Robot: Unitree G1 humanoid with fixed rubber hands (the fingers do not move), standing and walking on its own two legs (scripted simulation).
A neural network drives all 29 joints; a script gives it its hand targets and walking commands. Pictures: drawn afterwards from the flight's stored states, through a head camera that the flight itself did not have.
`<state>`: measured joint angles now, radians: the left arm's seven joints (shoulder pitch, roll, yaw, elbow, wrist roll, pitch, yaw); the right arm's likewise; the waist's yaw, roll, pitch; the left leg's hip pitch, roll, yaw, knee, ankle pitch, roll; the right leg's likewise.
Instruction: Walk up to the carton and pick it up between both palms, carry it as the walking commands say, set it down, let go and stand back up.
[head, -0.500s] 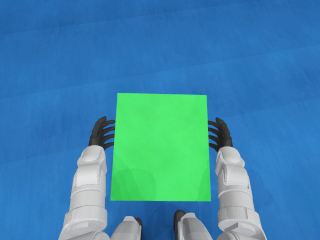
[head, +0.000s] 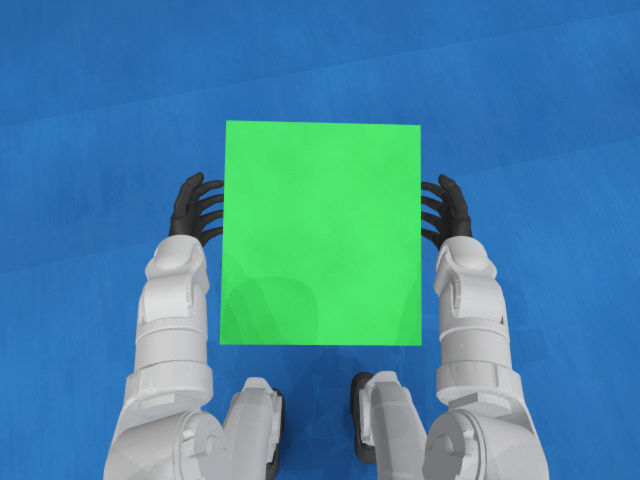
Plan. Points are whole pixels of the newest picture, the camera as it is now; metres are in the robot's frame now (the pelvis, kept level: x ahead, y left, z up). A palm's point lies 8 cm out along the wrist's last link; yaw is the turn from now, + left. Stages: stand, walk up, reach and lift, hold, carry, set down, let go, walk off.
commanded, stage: set down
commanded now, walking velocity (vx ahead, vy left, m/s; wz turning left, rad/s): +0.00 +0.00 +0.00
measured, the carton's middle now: (320, 238) +0.44 +0.00 -0.15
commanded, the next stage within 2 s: none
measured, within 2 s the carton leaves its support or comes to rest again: neither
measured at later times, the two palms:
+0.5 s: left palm (208, 240) +0.43 +0.17 -0.15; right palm (427, 241) +0.43 -0.15 -0.15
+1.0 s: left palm (225, 241) +0.46 +0.17 -0.24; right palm (413, 243) +0.46 -0.16 -0.24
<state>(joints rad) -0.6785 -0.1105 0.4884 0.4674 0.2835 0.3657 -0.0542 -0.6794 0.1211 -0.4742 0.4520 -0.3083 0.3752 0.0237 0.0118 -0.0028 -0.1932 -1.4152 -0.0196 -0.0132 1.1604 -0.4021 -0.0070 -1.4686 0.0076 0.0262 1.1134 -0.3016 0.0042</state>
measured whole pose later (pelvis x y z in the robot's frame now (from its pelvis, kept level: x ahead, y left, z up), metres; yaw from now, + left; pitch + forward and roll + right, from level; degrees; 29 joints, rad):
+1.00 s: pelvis -0.03 +0.00 -0.15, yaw +1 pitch +49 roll +1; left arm -1.01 0.04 0.43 0.65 0.18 0.36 0.05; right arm -1.00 -0.04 -0.44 0.63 -0.19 0.36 -0.05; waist 0.00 0.00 -0.19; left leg -2.06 -0.04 -0.01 1.73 -0.53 -0.01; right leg -2.12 0.01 0.03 1.67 -0.42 0.02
